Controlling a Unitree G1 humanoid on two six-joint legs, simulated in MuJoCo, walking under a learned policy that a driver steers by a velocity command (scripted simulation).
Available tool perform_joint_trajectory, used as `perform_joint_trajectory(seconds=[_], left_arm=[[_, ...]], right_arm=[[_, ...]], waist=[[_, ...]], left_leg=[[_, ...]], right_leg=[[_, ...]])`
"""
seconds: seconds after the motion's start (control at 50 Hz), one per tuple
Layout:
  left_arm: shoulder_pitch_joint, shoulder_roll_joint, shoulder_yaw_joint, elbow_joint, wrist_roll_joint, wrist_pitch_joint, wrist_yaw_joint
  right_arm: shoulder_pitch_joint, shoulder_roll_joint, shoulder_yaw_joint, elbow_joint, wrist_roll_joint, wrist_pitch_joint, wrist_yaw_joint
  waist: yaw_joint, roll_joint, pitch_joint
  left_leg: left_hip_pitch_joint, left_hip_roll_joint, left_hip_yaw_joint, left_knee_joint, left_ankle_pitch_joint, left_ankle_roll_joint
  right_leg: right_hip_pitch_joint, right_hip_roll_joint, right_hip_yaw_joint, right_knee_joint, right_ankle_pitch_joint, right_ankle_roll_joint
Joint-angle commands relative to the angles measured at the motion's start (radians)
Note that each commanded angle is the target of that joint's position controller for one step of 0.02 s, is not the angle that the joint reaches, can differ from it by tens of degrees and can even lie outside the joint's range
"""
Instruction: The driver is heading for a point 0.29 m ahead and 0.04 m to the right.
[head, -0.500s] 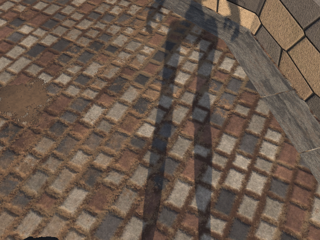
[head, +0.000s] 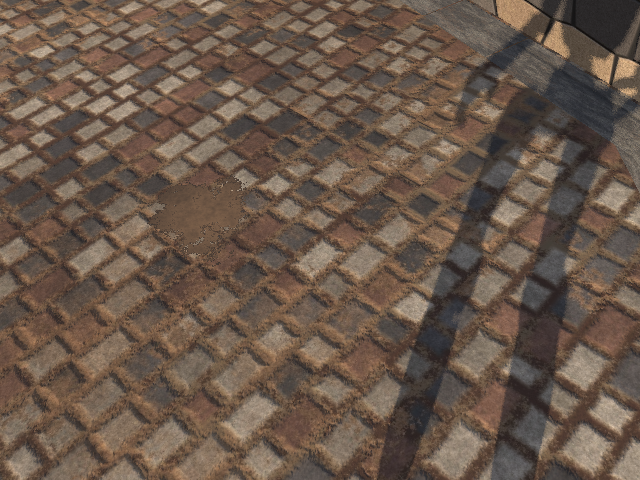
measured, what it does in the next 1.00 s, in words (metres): steps on the spot: left foot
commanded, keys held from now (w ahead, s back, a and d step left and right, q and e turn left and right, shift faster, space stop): shift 1.00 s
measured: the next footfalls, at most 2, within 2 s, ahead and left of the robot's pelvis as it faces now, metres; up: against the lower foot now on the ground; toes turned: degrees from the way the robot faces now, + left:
left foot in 0.14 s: +0.01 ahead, +0.15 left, +0.00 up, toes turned -4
left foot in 1.76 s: +0.39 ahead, +0.07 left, +0.00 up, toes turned -1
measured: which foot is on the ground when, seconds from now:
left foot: up 0.00-0.12, down 0.14-1.00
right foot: down 0.00-1.00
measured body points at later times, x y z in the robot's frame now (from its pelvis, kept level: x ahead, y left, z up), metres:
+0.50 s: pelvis -0.01 +0.03 -0.01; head +0.00 +0.03 +0.44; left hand +0.10 +0.29 -0.13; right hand +0.09 -0.22 -0.13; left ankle -0.03 +0.16 -0.74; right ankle +0.01 -0.11 -0.74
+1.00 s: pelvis -0.01 +0.03 +0.00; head +0.00 +0.04 +0.45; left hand +0.04 +0.29 -0.15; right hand +0.04 -0.22 -0.15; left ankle -0.03 +0.16 -0.74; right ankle +0.01 -0.11 -0.74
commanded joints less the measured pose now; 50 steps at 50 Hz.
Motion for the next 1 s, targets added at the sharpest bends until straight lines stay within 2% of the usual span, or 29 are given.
perform_joint_trajectory(seconds=[0.02,0.04,0.06,0.1,0.12,0.14,0.16,0.18,0.2,0.22,0.26,0.34,0.5,0.76,1.0], left_arm=[[-0.078,0.138,0.029,-0.059,-0.008,-0.002,0.006],[-0.064,0.136,0.029,-0.054,-0.006,0.005,0.006],[-0.040,0.142,0.030,-0.046,-0.006,0.011,0.006],[-0.030,0.149,0.029,-0.036,-0.014,0.019,0.005],[-0.026,0.144,0.026,-0.029,-0.021,0.019,0.004],[0.001,0.140,0.024,-0.019,-0.022,0.012,0.002],[0.012,0.131,0.018,-0.016,-0.007,-0.002,-0.004],[0.037,0.125,0.019,-0.014,0.000,-0.016,-0.013],[-0.008,0.125,0.016,-0.005,0.002,-0.019,-0.014],[-0.041,0.120,0.015,-0.005,-0.001,-0.016,-0.012],[-0.051,0.105,0.013,0.003,-0.004,-0.001,-0.003],[-0.032,0.102,0.016,0.033,-0.006,0.013,0.009],[-0.017,0.104,0.022,0.114,-0.011,0.022,0.022],[0.009,0.100,0.025,0.243,-0.015,0.032,0.038],[0.036,0.084,0.019,0.316,-0.016,0.036,0.045]], right_arm=[[0.018,-0.034,-0.015,-0.041,0.006,-0.010,0.001],[0.000,-0.016,-0.007,-0.040,0.007,-0.013,0.003],[-0.010,-0.016,-0.007,-0.035,0.010,-0.015,0.004],[0.021,-0.030,-0.013,-0.008,0.017,-0.016,0.003],[0.044,-0.033,-0.013,0.010,0.012,-0.018,0.003],[0.044,-0.056,-0.015,0.015,0.001,-0.019,0.002],[0.049,-0.100,-0.021,0.007,-0.010,-0.019,-0.004],[0.052,-0.144,-0.035,0.026,-0.010,-0.018,-0.003],[0.050,-0.096,-0.028,0.026,-0.012,-0.021,0.007],[0.047,-0.062,-0.017,0.032,-0.018,-0.026,0.013],[0.041,-0.049,-0.010,0.041,-0.019,-0.039,0.012],[0.069,-0.043,-0.002,0.063,-0.014,-0.058,0.007],[0.101,-0.031,0.008,0.106,-0.011,-0.073,0.003],[0.132,-0.012,0.018,0.206,-0.006,-0.077,0.003],[0.162,-0.005,0.029,0.294,-0.002,-0.077,0.000]], waist=[[-0.034,-0.200,-0.067],[-0.017,-0.217,-0.075],[-0.001,-0.227,-0.087],[-0.011,-0.223,-0.100],[-0.024,-0.212,-0.094],[-0.017,-0.188,-0.096],[-0.006,-0.122,-0.114],[0.029,-0.003,-0.120],[-0.009,-0.005,-0.115],[-0.015,-0.010,-0.086],[-0.013,0.010,-0.039],[-0.008,0.008,-0.012],[-0.011,-0.031,-0.003],[-0.010,-0.039,0.003],[-0.010,-0.041,0.020]], left_leg=[[0.002,0.067,0.054,-0.054,0.019,-0.029],[0.033,0.073,0.077,-0.137,0.032,-0.029],[0.059,0.072,0.092,-0.209,0.052,-0.028],[0.133,0.065,0.117,-0.397,0.182,-0.015],[0.196,0.063,0.124,-0.527,0.303,0.001],[0.260,0.082,0.090,-0.561,0.391,0.023],[0.332,0.147,0.035,-0.515,0.540,0.049],[0.312,0.155,0.038,-0.437,0.532,0.092],[0.245,0.140,0.042,-0.447,0.419,0.109],[0.204,0.136,0.035,-0.466,0.363,0.105],[0.157,0.127,0.037,-0.479,0.348,0.089],[0.119,0.122,0.038,-0.479,0.326,0.083],[0.121,0.111,0.046,-0.479,0.327,0.088],[0.141,0.092,0.073,-0.490,0.353,0.091],[0.137,0.083,0.086,-0.505,0.339,0.092]], right_leg=[[0.091,-0.194,0.175,-0.111,0.386,-0.160],[0.105,-0.180,0.159,-0.098,0.407,-0.159],[0.126,-0.182,0.163,-0.088,0.421,-0.166],[0.140,-0.182,0.176,-0.067,0.407,-0.164],[0.121,-0.174,0.173,-0.063,0.387,-0.146],[0.086,-0.167,0.179,-0.070,0.341,-0.112],[0.030,-0.150,0.156,-0.054,0.273,-0.068],[0.019,-0.082,0.080,-0.056,0.171,-0.029],[0.060,-0.049,0.036,-0.027,0.099,0.005],[0.062,-0.042,0.026,-0.013,0.076,0.016],[0.052,-0.041,0.025,-0.001,0.098,0.015],[0.063,-0.040,0.027,0.006,0.109,0.018],[0.074,-0.040,0.030,0.000,0.129,0.037],[0.082,-0.039,0.028,-0.016,0.146,0.041],[0.079,-0.033,0.018,-0.030,0.139,0.041]])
